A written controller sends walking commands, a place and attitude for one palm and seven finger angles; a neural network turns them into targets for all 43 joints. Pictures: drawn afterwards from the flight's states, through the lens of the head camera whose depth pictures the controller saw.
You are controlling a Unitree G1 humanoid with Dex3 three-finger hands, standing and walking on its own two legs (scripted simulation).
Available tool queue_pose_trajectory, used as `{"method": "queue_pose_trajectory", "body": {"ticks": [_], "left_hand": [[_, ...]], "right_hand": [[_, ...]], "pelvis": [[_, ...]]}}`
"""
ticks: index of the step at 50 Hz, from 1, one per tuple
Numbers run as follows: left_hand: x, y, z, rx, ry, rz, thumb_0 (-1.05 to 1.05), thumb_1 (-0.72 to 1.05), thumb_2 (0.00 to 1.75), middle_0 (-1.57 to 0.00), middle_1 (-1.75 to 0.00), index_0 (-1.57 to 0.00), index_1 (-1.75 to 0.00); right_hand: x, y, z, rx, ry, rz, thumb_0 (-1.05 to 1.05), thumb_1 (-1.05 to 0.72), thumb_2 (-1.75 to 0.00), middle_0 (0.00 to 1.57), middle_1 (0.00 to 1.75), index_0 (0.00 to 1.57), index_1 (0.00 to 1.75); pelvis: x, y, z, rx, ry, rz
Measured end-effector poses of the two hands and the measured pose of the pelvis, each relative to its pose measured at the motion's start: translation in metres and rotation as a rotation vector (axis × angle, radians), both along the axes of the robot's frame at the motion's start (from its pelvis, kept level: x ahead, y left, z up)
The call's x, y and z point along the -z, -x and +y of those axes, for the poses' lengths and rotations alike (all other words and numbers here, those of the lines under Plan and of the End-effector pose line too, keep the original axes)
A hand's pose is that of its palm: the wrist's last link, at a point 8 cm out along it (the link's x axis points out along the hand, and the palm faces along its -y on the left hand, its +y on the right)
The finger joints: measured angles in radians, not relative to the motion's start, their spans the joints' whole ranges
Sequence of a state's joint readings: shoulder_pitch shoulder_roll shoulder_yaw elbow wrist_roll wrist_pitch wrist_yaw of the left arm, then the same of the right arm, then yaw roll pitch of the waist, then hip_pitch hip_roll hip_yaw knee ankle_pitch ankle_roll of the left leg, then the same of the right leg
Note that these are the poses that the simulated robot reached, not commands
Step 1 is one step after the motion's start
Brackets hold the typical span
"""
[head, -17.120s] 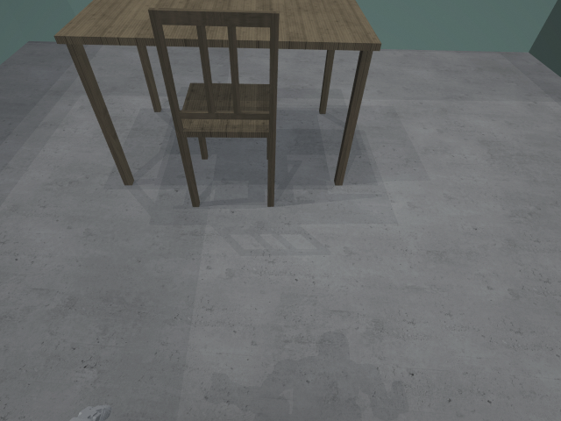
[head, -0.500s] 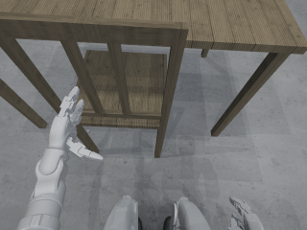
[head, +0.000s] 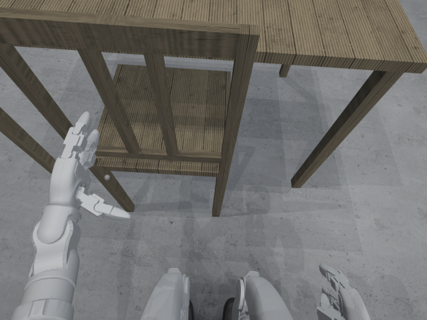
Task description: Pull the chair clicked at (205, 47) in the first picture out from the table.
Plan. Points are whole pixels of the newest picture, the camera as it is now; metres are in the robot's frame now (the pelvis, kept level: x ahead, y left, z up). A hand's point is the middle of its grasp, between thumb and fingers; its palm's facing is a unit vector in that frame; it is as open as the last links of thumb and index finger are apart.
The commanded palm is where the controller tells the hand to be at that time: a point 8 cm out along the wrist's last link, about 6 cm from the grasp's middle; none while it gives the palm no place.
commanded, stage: aim the fingers beside a spindle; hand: left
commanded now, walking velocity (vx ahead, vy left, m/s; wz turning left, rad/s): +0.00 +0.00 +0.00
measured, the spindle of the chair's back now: (116, 111) +0.50 +0.22 +0.03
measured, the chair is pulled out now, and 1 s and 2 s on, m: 0.00 0.00 0.00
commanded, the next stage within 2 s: none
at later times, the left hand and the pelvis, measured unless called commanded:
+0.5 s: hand (109, 171) +0.37 +0.20 +0.02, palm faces -0.03 -1.00 -0.06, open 16.9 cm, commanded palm +0.34 +0.25 +0.02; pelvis +0.00 +0.00 +0.00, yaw +0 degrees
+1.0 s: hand (113, 183) +0.35 +0.19 +0.01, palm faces -0.07 -1.00 -0.02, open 16.9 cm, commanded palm +0.34 +0.26 +0.03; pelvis +0.01 +0.01 +0.00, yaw -1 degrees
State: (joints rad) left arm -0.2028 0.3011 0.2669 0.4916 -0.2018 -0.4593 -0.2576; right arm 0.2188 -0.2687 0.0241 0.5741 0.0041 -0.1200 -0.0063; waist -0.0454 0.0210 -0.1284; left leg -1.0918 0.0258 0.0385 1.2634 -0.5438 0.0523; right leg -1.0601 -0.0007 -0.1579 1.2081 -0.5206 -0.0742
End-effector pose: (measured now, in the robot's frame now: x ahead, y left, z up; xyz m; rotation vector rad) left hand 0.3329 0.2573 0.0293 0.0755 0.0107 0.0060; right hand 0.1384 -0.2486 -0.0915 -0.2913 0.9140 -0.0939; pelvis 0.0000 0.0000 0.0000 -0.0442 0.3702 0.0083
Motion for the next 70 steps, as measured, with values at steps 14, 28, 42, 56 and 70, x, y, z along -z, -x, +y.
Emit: {"method": "queue_pose_trajectory", "body": {"ticks": [14, 28, 42, 56, 70], "left_hand": [[0.015, -0.006, -0.019, 0.046, 0.031, 0.070, -0.01, -0.49, 0.30, -0.06, -0.08, -0.06, -0.08], [0.019, -0.012, -0.009, 0.063, 0.045, 0.119, -0.01, -0.49, 0.30, -0.05, -0.08, -0.06, -0.08], [0.003, -0.016, 0.016, 0.004, 0.021, 0.059, -0.01, -0.49, 0.30, -0.06, -0.08, -0.06, -0.08], [-0.004, -0.013, 0.014, -0.007, 0.012, -0.025, -0.01, -0.49, 0.30, -0.06, -0.08, -0.06, -0.08], [0.008, 0.003, 0.000, 0.023, 0.035, 0.018, -0.01, -0.49, 0.30, -0.06, -0.08, -0.06, -0.08]], "right_hand": [[0.003, 0.009, 0.001, 0.015, -0.007, 0.001, 0.01, -0.90, -0.90, 0.21, 0.30, 0.20, 0.30], [0.005, 0.015, 0.002, 0.025, -0.016, 0.037, 0.01, -0.90, -0.90, 0.21, 0.30, 0.20, 0.30], [-0.002, 0.007, 0.006, 0.015, -0.012, 0.028, 0.01, -0.90, -0.90, 0.21, 0.30, 0.20, 0.30], [-0.003, -0.002, 0.016, -0.007, 0.008, 0.005, 0.01, -0.90, -0.90, 0.21, 0.30, 0.20, 0.30], [-0.004, 0.004, 0.021, -0.001, 0.006, 0.009, 0.01, -0.90, -0.90, 0.21, 0.30, 0.20, 0.30]], "pelvis": [[0.002, 0.002, 0.002, 0.007, -0.004, 0.010], [0.000, 0.000, 0.004, 0.004, -0.001, 0.021], [-0.003, -0.004, 0.007, 0.003, 0.004, 0.015], [-0.001, -0.003, 0.014, 0.000, 0.012, 0.010], [-0.003, -0.002, 0.019, 0.003, 0.015, 0.005]]}}
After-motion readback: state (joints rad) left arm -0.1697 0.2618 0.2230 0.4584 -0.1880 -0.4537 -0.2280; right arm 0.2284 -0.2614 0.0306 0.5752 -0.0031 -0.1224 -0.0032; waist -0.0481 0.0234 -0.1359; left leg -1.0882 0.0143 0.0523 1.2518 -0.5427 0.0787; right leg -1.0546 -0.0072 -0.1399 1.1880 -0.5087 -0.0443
